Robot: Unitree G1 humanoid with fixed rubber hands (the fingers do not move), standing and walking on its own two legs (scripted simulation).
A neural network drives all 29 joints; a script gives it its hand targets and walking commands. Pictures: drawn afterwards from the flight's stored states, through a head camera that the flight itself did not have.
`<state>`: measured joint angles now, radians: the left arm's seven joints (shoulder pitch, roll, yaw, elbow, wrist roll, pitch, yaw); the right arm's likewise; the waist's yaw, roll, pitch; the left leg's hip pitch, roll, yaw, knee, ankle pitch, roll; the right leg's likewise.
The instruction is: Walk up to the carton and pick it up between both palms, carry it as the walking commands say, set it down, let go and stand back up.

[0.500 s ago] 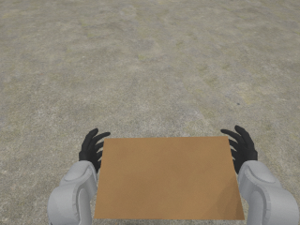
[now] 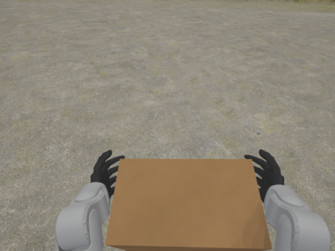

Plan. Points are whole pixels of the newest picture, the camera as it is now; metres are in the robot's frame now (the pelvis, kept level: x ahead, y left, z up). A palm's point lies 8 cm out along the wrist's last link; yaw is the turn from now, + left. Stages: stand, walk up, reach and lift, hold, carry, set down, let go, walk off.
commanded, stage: carry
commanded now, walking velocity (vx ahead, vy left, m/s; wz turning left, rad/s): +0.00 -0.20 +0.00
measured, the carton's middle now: (184, 213) +0.21 +0.00 +0.03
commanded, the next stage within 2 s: none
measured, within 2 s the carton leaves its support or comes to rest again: neither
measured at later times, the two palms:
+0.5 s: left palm (63, 239) +0.12 +0.22 +0.08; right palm (262, 234) +0.13 -0.12 +0.13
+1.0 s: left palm out of the picture +0.08 +0.09 +0.12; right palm out of the picture +0.07 -0.25 +0.11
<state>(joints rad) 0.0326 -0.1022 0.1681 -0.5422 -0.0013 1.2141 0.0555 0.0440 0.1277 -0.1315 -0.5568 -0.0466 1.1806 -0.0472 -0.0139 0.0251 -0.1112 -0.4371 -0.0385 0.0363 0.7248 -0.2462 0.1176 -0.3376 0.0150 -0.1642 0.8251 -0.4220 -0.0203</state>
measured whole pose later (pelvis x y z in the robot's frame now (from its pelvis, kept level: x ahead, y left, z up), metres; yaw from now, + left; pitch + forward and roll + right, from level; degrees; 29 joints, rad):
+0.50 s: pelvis -0.11 +0.04 +0.02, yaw +0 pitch +3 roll -4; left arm 0.00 -0.09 0.15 -0.50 0.00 1.19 0.07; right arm 0.01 0.12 -0.16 -0.51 -0.04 1.15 -0.04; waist 0.01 -0.04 -0.06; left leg -0.36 0.02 -0.05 0.62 -0.30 0.04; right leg -0.47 0.02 -0.12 1.04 -0.43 -0.01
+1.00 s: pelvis -0.16 -0.07 +0.02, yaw -1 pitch +0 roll +3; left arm 0.00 -0.09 0.15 -0.52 0.00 1.19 0.06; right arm 0.02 0.13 -0.15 -0.55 -0.04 1.18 -0.05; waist -0.01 0.00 -0.05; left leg -0.44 0.02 0.05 1.16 -0.45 -0.03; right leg -0.31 0.03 -0.14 0.55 -0.26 -0.14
